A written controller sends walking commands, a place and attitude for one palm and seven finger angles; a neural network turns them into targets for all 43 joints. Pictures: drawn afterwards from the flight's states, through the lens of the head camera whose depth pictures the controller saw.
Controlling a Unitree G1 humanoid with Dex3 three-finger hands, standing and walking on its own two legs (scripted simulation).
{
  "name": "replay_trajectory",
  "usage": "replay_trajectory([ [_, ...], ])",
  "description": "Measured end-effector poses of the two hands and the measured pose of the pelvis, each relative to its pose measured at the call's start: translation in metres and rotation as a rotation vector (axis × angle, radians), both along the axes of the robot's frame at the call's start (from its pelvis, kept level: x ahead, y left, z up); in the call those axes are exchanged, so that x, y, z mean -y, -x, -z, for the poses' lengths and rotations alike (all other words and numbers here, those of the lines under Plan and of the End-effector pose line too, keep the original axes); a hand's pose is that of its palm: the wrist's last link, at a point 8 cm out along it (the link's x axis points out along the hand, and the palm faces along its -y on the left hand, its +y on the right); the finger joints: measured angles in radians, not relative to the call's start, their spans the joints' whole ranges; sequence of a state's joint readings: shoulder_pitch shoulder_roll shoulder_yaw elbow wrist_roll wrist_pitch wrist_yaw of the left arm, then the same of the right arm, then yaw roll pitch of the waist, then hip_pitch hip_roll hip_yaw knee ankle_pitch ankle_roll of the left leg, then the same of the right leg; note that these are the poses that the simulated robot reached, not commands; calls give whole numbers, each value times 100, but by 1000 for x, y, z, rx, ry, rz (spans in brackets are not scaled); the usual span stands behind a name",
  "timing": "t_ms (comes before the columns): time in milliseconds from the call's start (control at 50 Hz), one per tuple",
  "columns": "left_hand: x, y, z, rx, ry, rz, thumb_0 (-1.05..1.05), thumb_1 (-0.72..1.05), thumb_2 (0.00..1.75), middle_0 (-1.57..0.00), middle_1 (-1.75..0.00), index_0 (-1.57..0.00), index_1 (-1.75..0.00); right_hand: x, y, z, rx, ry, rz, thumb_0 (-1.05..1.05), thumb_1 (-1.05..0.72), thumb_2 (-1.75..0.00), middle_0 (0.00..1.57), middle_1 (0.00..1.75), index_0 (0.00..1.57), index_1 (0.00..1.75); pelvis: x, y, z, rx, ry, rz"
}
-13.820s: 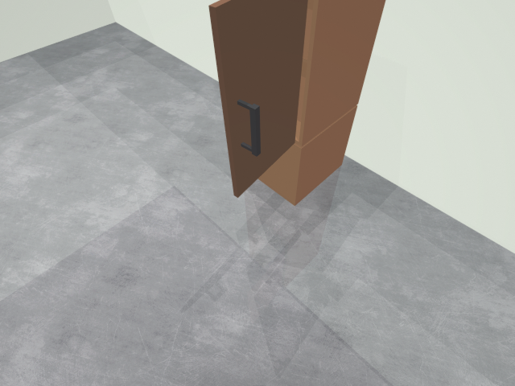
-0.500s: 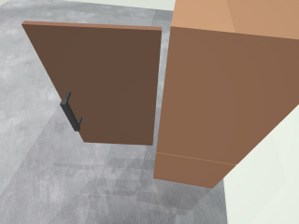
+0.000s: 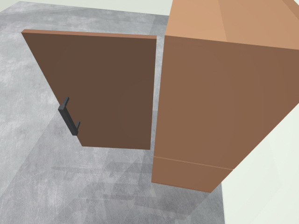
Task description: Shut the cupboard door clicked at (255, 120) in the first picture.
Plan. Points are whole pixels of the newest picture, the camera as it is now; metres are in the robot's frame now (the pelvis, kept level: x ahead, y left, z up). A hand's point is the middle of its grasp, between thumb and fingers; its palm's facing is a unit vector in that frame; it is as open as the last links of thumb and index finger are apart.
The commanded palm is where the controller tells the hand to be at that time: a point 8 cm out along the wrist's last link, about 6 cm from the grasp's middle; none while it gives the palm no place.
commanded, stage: come to a stop and stand still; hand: left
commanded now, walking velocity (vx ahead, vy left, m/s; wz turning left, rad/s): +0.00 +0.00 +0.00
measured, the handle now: (71, 117) +0.47 +0.32 -0.07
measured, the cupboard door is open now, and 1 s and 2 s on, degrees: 97 97 97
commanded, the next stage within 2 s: look again from close up in 0.26 s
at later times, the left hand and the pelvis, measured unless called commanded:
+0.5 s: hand out of the picture +0.02 +0.20 -0.18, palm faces -0.02 -0.98 -0.21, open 7.3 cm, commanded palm none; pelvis +0.01 +0.02 -0.01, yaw -1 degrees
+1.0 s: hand out of the picture -0.04 +0.25 -0.18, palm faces -0.02 -0.98 -0.20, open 7.3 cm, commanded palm none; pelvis -0.03 +0.07 -0.01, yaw -1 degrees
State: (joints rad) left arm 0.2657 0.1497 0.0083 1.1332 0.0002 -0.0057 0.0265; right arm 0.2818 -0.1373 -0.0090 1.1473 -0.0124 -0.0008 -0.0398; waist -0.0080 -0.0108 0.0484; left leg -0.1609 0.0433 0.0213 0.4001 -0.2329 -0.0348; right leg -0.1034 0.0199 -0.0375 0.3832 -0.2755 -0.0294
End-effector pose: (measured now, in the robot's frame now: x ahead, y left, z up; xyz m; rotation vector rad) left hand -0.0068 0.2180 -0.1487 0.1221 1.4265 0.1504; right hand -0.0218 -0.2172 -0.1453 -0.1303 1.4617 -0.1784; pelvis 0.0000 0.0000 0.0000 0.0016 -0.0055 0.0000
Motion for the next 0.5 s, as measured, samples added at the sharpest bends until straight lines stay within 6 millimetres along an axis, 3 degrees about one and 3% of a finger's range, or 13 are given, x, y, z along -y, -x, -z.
replay_trajectory([
  [300,-2,-13,4,-8,5,3,1,92,89,-20,-30,-20,-30,-4,-24,-2,30,17,-2,0,-91,-90,20,29,20,30,-4,-14,1,-3,0,4],
  [500,-26,-23,1,43,-33,59,1,92,89,-20,-30,-20,-30,-9,-46,0,150,38,4,0,-92,-90,20,29,20,30,-25,-10,6,-9,18,17],
])
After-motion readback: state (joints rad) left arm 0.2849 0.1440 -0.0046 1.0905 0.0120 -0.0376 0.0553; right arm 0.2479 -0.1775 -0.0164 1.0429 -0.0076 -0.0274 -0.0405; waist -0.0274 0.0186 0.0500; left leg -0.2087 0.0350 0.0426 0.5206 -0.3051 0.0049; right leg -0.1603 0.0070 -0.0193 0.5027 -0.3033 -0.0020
